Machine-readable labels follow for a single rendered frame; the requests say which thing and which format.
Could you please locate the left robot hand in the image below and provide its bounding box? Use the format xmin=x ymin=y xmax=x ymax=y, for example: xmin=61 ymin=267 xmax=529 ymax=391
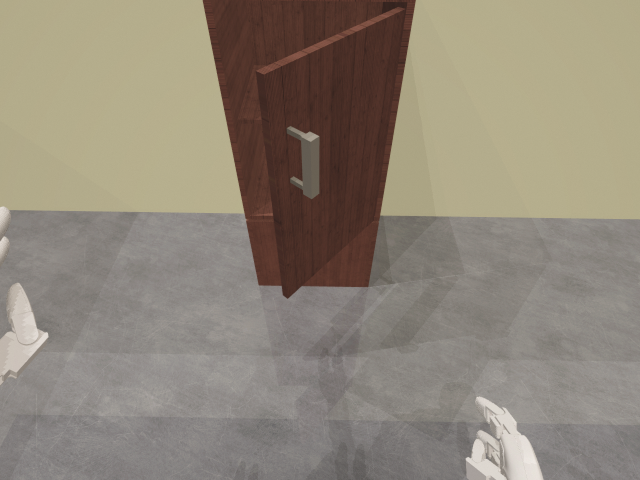
xmin=0 ymin=207 xmax=48 ymax=386

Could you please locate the handle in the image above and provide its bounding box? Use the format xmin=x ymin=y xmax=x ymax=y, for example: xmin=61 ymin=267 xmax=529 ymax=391
xmin=286 ymin=126 xmax=319 ymax=199

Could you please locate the cupboard door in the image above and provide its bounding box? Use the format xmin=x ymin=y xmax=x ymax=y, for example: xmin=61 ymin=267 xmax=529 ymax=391
xmin=256 ymin=7 xmax=406 ymax=299

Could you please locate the right robot hand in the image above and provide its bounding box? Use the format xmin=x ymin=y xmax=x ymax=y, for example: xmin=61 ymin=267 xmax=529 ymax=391
xmin=466 ymin=397 xmax=543 ymax=480

